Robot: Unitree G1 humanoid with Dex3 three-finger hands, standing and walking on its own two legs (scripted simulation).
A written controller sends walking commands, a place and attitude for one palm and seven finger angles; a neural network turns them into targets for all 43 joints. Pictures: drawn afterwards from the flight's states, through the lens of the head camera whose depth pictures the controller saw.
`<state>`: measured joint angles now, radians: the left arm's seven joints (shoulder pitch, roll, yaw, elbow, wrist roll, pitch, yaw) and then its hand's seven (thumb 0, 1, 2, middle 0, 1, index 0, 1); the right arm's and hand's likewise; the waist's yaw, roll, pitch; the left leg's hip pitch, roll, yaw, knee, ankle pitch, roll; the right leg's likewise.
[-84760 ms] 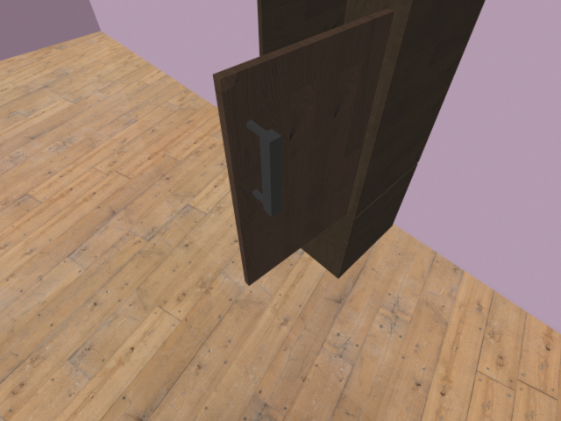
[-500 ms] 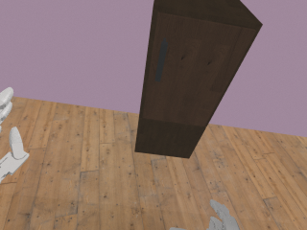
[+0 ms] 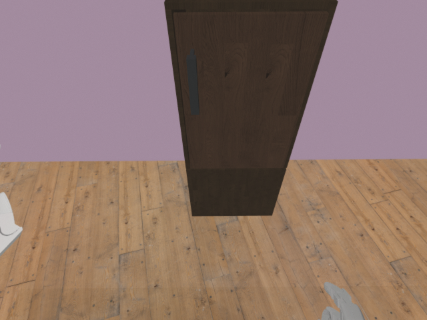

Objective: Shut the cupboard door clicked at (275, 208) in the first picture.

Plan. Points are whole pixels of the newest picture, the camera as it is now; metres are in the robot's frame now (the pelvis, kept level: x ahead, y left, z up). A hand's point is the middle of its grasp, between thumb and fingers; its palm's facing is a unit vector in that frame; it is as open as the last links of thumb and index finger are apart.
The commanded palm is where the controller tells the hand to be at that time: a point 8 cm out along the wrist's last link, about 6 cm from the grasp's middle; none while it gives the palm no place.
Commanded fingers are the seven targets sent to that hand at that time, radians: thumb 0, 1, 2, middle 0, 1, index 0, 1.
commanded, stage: stop stepping back and stand still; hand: left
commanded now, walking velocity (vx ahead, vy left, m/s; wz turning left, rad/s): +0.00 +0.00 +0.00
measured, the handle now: (193, 82) +0.72 +0.09 +0.08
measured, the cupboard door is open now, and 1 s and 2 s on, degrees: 0 0 0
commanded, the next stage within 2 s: let the arm hang, fingers relaxed in 0.36 s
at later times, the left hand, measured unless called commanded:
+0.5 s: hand (28, 225) +0.22 +0.29 +0.14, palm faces +0.35 -0.77 -0.53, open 7.4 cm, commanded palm none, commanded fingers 0.00 0.90 0.90 -0.20 -0.30 -0.20 -0.30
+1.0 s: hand out of the picture -0.12 +0.21 -0.16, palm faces +0.09 -0.98 -0.16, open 7.3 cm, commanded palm none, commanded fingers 0.00 0.90 0.90 -0.20 -0.30 -0.20 -0.30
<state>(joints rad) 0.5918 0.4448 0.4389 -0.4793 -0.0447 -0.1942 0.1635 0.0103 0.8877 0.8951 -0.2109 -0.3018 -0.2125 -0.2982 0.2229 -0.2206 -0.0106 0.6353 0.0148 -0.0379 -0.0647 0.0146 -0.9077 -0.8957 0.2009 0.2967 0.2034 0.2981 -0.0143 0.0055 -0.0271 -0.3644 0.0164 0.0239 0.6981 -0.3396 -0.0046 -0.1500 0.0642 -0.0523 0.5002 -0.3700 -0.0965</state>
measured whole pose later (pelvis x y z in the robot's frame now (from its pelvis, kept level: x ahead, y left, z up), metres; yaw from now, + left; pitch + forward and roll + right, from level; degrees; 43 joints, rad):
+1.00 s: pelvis -0.01 +0.05 +0.01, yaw +3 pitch -1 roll -1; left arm 0.42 0.14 0.00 1.17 0.01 0.04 0.02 0.01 0.94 0.90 -0.20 -0.30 -0.20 -0.30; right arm 0.30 -0.15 0.02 1.11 -0.02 0.04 -0.04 0.01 -0.91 -0.90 0.20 0.30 0.20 0.30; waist 0.01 -0.01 0.07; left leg -0.26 -0.04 0.01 0.42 -0.13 0.05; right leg -0.06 0.00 -0.06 0.39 -0.30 -0.01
